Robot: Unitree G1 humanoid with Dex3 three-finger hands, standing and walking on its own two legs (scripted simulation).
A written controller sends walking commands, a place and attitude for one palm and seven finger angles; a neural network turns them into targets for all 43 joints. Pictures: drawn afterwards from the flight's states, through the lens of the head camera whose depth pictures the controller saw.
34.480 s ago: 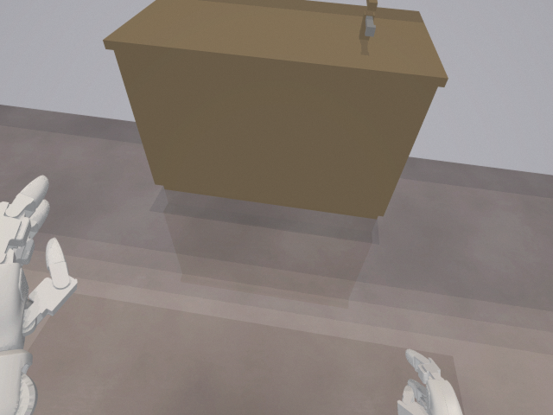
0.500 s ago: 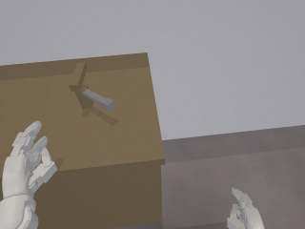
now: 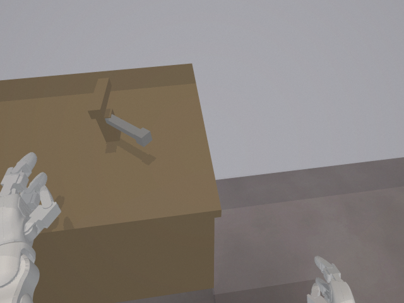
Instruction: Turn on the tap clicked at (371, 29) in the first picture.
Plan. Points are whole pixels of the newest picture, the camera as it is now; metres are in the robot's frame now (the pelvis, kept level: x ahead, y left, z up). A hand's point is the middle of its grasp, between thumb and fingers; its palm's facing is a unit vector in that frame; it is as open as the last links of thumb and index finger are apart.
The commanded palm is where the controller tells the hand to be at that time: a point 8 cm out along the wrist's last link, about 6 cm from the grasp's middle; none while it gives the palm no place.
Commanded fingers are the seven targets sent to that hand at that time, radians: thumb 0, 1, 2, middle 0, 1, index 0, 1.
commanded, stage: reach beside the lever's end, fingers flat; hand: left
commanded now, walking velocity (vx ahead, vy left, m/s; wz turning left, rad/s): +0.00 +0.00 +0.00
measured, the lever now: (143, 137) +0.44 +0.19 +0.10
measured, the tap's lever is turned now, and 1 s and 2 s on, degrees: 47 47 47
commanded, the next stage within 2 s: push the lever round in 1.42 s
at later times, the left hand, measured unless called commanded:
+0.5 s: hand (55, 183) +0.29 +0.32 +0.11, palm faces +0.48 -0.87 -0.11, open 7.6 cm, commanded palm +0.25 +0.36 +0.10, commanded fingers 0.00 0.90 0.90 -0.16 -0.19 -0.16 -0.19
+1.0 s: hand (59, 162) +0.35 +0.35 +0.09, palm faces +0.48 -0.87 -0.12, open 7.8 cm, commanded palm +0.31 +0.39 +0.08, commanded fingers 0.00 0.90 0.90 -0.15 -0.15 -0.15 -0.15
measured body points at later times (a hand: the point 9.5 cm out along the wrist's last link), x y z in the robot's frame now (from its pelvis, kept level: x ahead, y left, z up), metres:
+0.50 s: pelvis -0.01 +0.02 +0.00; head +0.01 +0.01 +0.45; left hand +0.26 +0.36 +0.11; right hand +0.15 -0.24 -0.10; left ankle +0.01 +0.12 -0.73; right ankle -0.02 -0.09 -0.73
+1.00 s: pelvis +0.00 +0.02 -0.01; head +0.04 +0.02 +0.44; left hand +0.32 +0.40 +0.10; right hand +0.09 -0.26 -0.12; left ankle +0.01 +0.12 -0.73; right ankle -0.02 -0.09 -0.73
